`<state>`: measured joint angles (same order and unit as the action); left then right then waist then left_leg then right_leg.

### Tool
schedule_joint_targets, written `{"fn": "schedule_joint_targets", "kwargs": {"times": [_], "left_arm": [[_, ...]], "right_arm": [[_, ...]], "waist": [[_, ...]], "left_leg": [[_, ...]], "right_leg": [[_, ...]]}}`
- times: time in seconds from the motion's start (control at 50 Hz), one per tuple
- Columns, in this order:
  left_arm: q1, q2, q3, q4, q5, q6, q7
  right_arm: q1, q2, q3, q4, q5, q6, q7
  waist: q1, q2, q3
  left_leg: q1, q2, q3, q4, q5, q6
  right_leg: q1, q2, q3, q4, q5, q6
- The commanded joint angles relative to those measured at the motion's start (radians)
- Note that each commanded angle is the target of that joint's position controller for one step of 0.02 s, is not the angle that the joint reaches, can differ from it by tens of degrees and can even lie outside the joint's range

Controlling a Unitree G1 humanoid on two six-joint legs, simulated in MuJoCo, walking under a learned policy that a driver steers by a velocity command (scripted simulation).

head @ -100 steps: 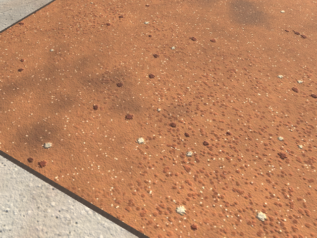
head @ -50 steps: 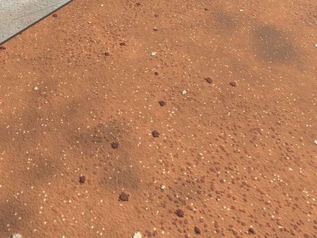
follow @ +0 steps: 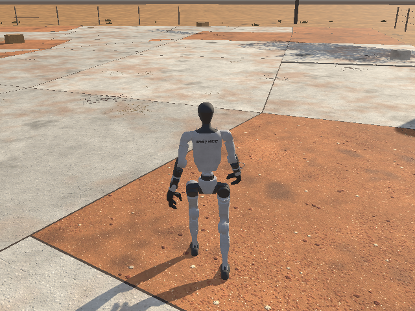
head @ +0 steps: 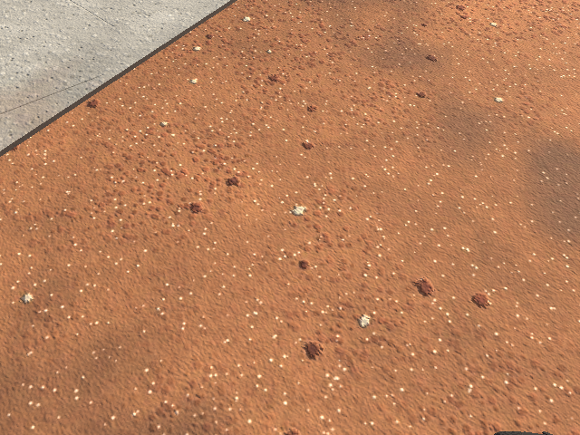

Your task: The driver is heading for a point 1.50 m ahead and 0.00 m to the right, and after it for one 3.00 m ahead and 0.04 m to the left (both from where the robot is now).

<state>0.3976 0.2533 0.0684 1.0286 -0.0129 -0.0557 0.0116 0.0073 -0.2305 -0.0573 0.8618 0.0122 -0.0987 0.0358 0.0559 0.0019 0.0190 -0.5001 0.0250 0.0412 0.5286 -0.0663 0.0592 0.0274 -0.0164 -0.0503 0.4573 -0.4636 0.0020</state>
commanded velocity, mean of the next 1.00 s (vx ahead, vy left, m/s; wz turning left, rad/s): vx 0.50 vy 0.00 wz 0.00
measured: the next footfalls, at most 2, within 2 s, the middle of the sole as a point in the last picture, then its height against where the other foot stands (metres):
right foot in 0.54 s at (369, 430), level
left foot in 1.10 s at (271, 299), level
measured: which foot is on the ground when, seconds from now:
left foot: down 0.00-0.56, up 0.58-1.00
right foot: up 0.00-0.52, down 0.54-1.00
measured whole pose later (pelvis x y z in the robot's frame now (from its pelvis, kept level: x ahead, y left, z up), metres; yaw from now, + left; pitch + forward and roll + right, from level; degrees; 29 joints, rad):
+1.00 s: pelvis +0.55 -0.03 +0.02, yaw +0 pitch +2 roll -2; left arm 0.37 0.23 0.06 1.01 -0.01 -0.08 0.00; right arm 0.02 -0.24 -0.06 0.90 0.02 -0.07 0.02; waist 0.07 0.04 0.01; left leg -0.64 0.10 -0.01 0.58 0.06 0.02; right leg 0.04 0.05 -0.06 0.19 -0.26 -0.04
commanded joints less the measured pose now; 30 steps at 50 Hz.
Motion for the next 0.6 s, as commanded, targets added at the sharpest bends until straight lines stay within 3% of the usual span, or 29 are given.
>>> {"fn": "schedule_joint_targets", "kwargs": {"times": [0.02,0.04,0.06,0.08,0.1,0.12,0.16,0.2,0.26,0.34,0.44,0.5,0.52,0.54,0.56,0.58,0.6], "left_arm": [[0.084,-0.011,-0.026,-0.066,0.01,-0.04,-0.009],[-0.006,0.096,0.001,-0.079,-0.019,-0.059,-0.014],[-0.09,0.126,0.008,-0.107,-0.033,-0.069,-0.014],[-0.132,0.125,0.012,-0.112,-0.024,-0.069,-0.006],[-0.133,0.112,0.019,-0.111,-0.013,-0.059,-0.001],[-0.108,0.09,0.019,-0.105,-0.01,-0.044,0.0],[-0.09,0.056,0.018,-0.099,-0.008,-0.024,0.003],[-0.152,0.064,0.022,-0.122,0.0,-0.016,0.007],[-0.251,0.057,0.023,-0.154,0.008,-0.019,0.002],[-0.387,0.035,0.009,-0.19,0.001,-0.027,-0.014],[-0.505,0.041,-0.003,-0.24,-0.008,-0.038,-0.043],[-0.438,0.083,0.01,-0.236,-0.01,-0.047,-0.054],[-0.339,0.111,0.026,-0.208,-0.006,-0.048,-0.052],[-0.164,0.162,0.052,-0.152,-0.002,-0.047,-0.045],[0.02,0.242,0.071,-0.117,0.01,-0.044,-0.034],[0.046,0.274,0.072,-0.098,0.008,-0.042,-0.043],[0.017,0.177,0.045,-0.108,-0.001,-0.044,-0.043]], "right_arm": [[0.451,-0.278,-0.078,0.072,-0.007,0.0,-0.008],[0.405,-0.202,-0.054,0.067,0.002,-0.003,-0.008],[0.308,-0.168,-0.043,0.044,0.004,-0.004,-0.01],[0.23,-0.141,-0.033,0.028,-0.007,-0.005,-0.009],[0.187,-0.113,-0.025,0.023,-0.018,-0.008,-0.006],[0.175,-0.093,-0.018,0.028,-0.025,-0.01,-0.003],[0.199,-0.104,-0.02,0.044,-0.019,-0.014,-0.007],[0.235,-0.137,-0.027,0.06,-0.019,-0.016,-0.019],[0.284,-0.144,-0.025,0.078,-0.015,-0.008,-0.036],[0.346,-0.151,-0.023,0.101,-0.006,-0.002,-0.044],[0.42,-0.164,-0.032,0.144,0.002,0.02,-0.049],[0.389,-0.186,-0.042,0.143,0.005,0.033,-0.054],[0.362,-0.189,-0.043,0.137,0.007,0.038,-0.054],[0.35,-0.165,-0.033,0.129,0.004,0.041,-0.053],[0.371,-0.13,-0.016,0.105,-0.018,0.04,-0.053],[0.494,0.007,0.02,0.11,-0.01,0.015,-0.039],[0.411,-0.109,-0.005,0.114,0.015,-0.009,-0.034]], "waist": [[-0.157,0.281,-0.413],[-0.17,0.199,-0.315],[-0.148,0.149,-0.187],[-0.118,0.072,-0.119],[-0.083,0.067,-0.073],[-0.055,0.086,-0.066],[-0.038,0.085,-0.045],[-0.043,0.063,-0.012],[-0.065,0.052,0.009],[-0.107,0.056,0.041],[-0.136,0.056,0.081],[-0.077,0.087,0.032],[-0.019,0.096,-0.029],[0.056,0.076,-0.136],[0.098,-0.066,-0.293],[0.02,-0.324,-0.408],[0.055,-0.203,-0.349]], "left_leg": [[0.922,0.376,-0.739,-0.184,-0.185,0.278],[0.85,0.339,-0.684,-0.218,-0.279,0.228],[0.702,0.312,-0.544,-0.239,-0.232,0.189],[0.55,0.277,-0.442,-0.271,-0.153,0.171],[0.433,0.242,-0.363,-0.305,-0.086,0.159],[0.369,0.218,-0.316,-0.336,-0.061,0.153],[0.316,0.201,-0.253,-0.38,-0.013,0.166],[0.321,0.202,-0.218,-0.406,0.047,0.175],[0.363,0.186,-0.164,-0.415,0.107,0.158],[0.39,0.161,-0.101,-0.425,0.088,0.133],[0.556,0.225,-0.105,-0.359,0.131,0.13],[0.605,0.244,-0.1,-0.254,0.371,0.103],[0.591,0.22,-0.074,-0.143,0.54,0.086],[0.506,0.163,-0.035,0.059,0.571,0.056],[0.271,0.091,0.011,0.397,0.226,0.019],[-0.099,-0.095,-0.059,0.698,-0.485,-0.03],[-0.207,-0.04,-0.173,0.805,-0.509,-0.01]], "right_leg": [[-0.661,0.083,0.096,0.769,-0.116,-0.026],[-0.769,0.019,0.175,0.872,-0.103,-0.048],[-0.807,-0.036,0.139,0.862,-0.004,-0.065],[-0.763,-0.082,0.118,0.811,0.091,-0.066],[-0.704,-0.114,0.118,0.754,0.149,-0.065],[-0.643,-0.133,0.123,0.722,0.183,-0.065],[-0.622,-0.142,0.112,0.665,0.215,-0.053],[-0.688,-0.147,0.108,0.577,0.297,-0.032],[-0.748,-0.14,0.1,0.411,0.451,-0.011],[-0.705,-0.099,0.058,0.203,0.586,-0.012],[-0.741,-0.075,0.053,0.083,0.507,-0.036],[-0.602,-0.032,0.025,0.047,0.399,-0.078],[-0.451,0.005,-0.008,0.031,0.396,-0.099],[-0.2,0.009,-0.004,0.039,0.424,-0.131],[0.121,-0.2,0.246,0.061,0.433,-0.199],[0.398,-0.39,0.728,-0.09,0.231,-0.354],[0.354,-0.353,0.734,-0.146,0.128,-0.308]]}}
